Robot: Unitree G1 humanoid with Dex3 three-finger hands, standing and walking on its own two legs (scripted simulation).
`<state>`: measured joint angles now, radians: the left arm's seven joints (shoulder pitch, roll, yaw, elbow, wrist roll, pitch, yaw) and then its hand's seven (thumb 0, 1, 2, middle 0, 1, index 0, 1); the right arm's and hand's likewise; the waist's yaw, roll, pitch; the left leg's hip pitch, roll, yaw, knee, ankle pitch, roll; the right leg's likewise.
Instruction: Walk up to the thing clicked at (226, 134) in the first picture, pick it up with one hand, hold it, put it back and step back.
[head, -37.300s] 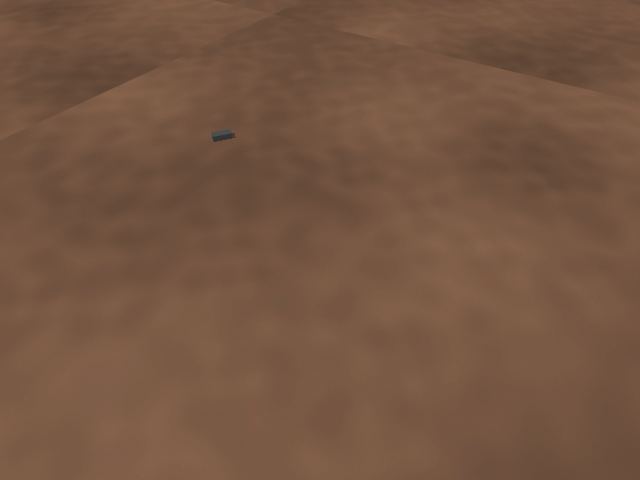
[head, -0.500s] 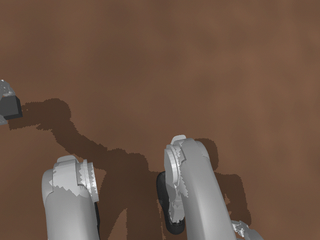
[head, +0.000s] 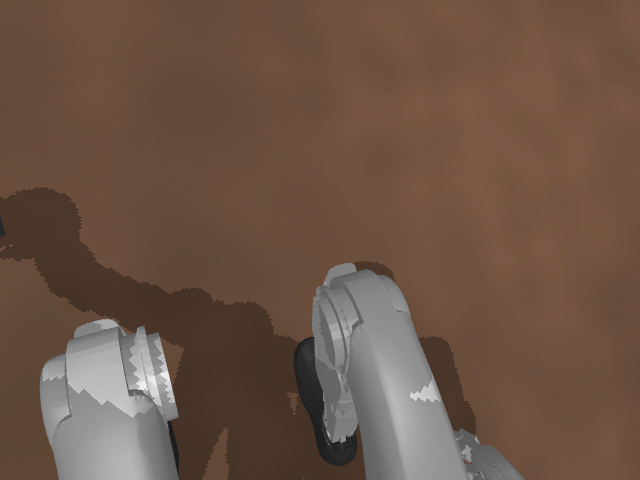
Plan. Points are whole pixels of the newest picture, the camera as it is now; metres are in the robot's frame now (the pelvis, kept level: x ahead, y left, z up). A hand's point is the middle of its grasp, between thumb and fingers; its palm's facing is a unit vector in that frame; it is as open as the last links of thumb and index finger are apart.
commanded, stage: rest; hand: left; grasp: from above
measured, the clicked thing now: out of the picture +0.45 +0.35 -0.25
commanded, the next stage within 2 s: open in 0.82 s
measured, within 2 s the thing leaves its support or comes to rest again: rests again in 0.50 s
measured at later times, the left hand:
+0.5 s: hand out of the picture +0.44 +0.34 -0.24, palm faces -0.42 -0.15 -0.89, open 7.7 cm
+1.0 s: hand out of the picture +0.44 +0.34 -0.25, palm faces -0.43 -0.16 -0.89, open 7.8 cm
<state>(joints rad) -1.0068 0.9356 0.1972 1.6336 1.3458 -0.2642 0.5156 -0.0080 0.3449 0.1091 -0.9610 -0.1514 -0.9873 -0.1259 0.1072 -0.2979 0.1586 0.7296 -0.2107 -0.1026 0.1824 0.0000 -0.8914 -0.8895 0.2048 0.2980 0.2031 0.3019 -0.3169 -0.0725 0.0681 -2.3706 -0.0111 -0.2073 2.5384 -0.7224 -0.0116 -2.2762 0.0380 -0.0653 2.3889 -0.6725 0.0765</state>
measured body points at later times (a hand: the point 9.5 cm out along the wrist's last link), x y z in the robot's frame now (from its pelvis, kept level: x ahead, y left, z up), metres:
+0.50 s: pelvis +0.00 +0.01 -0.01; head +0.26 +0.13 +0.33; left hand +0.46 +0.35 -0.19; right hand +0.05 -0.27 -0.06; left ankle +0.06 +0.13 -0.27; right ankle +0.11 -0.14 -0.27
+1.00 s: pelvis +0.00 +0.01 -0.01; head +0.26 +0.13 +0.33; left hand +0.46 +0.35 -0.20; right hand +0.05 -0.26 -0.06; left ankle +0.06 +0.13 -0.27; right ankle +0.11 -0.14 -0.27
